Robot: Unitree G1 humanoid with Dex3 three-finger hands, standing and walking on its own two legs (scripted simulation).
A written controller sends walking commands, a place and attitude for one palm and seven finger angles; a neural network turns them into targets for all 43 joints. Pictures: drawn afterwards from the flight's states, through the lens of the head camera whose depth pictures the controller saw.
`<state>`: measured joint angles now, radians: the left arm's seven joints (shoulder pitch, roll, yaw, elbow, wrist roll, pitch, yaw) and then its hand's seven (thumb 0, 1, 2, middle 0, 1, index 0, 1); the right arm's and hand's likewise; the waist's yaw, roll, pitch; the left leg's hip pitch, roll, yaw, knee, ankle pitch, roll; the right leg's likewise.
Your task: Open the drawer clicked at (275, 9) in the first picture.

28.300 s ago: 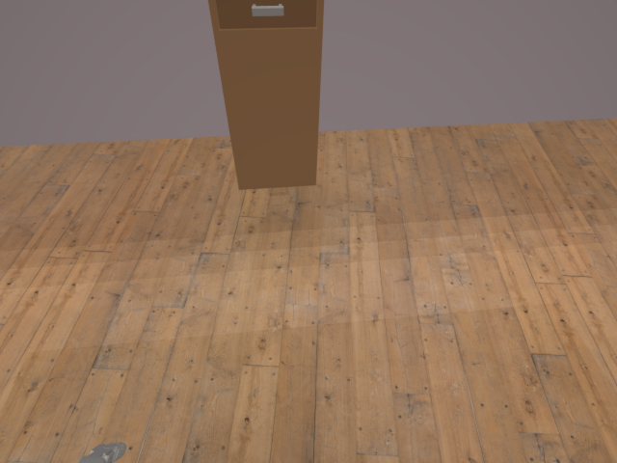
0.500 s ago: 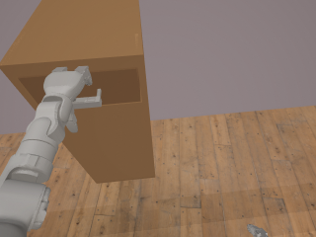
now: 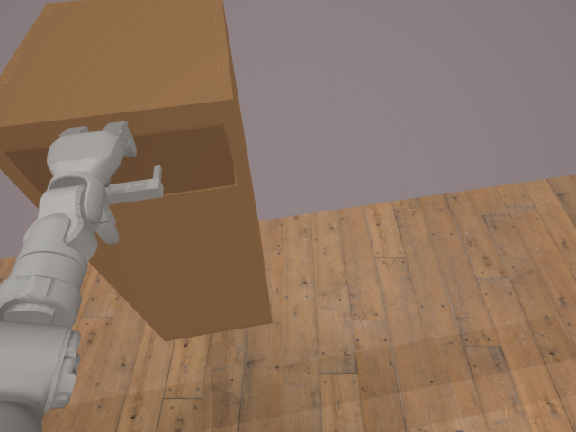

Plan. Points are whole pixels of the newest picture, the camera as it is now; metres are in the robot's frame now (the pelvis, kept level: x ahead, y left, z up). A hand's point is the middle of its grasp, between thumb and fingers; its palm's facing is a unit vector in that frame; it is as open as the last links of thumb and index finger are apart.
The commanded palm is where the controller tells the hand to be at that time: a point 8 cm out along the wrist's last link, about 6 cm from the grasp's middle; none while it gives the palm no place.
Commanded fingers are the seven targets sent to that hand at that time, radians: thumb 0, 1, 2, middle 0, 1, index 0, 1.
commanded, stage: re-aim the fingers above the handle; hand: left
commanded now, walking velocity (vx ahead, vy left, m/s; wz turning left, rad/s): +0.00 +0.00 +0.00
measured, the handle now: (130, 182) +0.49 +0.28 +0.05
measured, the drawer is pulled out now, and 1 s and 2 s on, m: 0.00 0.00 0.00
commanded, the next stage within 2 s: lower the fingers behind the handle in 1.46 s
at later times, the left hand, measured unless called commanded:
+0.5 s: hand (117, 175) +0.45 +0.26 +0.11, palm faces +0.01 +0.00 -1.00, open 13.7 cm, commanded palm +0.42 +0.26 +0.17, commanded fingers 0.00 -0.50 0.30 -0.30 -1.20 -0.30 -1.20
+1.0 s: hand (118, 176) +0.45 +0.26 +0.11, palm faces -0.02 +0.02 -1.00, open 13.7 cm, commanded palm +0.42 +0.24 +0.17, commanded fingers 0.00 -0.50 0.30 -0.30 -1.20 -0.30 -1.20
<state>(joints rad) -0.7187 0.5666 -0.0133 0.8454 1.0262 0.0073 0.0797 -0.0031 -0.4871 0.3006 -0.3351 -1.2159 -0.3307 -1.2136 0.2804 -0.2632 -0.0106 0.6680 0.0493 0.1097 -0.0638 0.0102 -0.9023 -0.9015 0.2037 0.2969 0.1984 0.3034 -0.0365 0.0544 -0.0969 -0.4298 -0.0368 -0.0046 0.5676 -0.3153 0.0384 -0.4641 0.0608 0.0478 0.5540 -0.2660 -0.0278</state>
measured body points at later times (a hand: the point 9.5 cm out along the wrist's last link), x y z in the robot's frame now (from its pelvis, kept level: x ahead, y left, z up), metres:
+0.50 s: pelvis +0.00 +0.01 +0.00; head +0.04 -0.01 +0.45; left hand +0.44 +0.26 +0.17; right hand +0.10 -0.25 -0.13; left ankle -0.03 +0.10 -0.73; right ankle +0.00 -0.10 -0.73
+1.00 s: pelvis +0.00 +0.01 +0.00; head +0.04 -0.01 +0.45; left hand +0.44 +0.25 +0.17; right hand +0.11 -0.25 -0.13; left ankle -0.03 +0.10 -0.73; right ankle +0.00 -0.10 -0.73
